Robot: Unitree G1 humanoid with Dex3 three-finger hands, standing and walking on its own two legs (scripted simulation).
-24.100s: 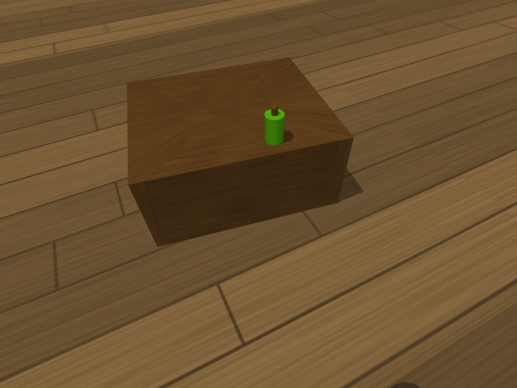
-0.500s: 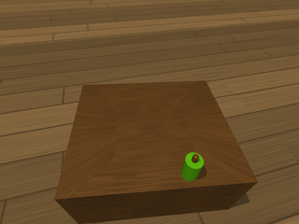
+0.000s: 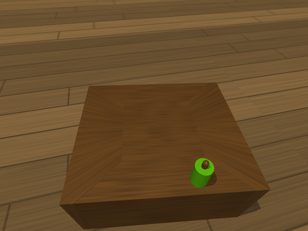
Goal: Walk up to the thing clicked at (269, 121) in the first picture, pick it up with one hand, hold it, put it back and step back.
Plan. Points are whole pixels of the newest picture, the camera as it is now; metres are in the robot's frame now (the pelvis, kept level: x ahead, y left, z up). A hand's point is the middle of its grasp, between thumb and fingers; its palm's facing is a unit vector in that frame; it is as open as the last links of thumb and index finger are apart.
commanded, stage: stand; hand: right
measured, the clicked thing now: (202, 171) +0.43 -0.20 -0.28
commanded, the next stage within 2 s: none
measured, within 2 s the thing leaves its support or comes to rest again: neither
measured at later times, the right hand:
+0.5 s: hand out of the picture +0.07 -0.26 -0.15, palm faces -0.01 +0.93 -0.37, open 7.4 cm
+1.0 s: hand out of the picture +0.08 -0.26 -0.15, palm faces -0.02 +0.93 -0.36, open 7.4 cm
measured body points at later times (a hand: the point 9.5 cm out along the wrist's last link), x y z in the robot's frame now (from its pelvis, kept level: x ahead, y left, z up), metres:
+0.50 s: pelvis +0.00 +0.00 +0.00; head +0.01 +0.02 +0.45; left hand +0.06 +0.30 -0.15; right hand +0.07 -0.30 -0.12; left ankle +0.02 +0.10 -0.75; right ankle -0.03 -0.16 -0.75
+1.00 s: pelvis +0.01 -0.01 +0.00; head +0.01 +0.00 +0.45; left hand +0.07 +0.29 -0.14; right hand +0.08 -0.31 -0.13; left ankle +0.02 +0.10 -0.75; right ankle -0.03 -0.16 -0.75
